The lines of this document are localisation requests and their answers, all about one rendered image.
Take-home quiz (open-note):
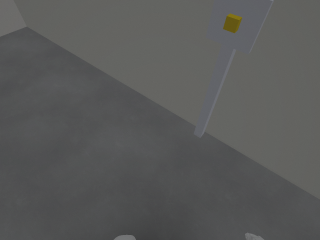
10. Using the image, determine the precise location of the panel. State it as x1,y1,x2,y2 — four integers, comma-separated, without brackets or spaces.
194,0,274,138

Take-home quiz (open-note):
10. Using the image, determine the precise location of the button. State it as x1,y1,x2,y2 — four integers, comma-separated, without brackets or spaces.
223,13,242,33

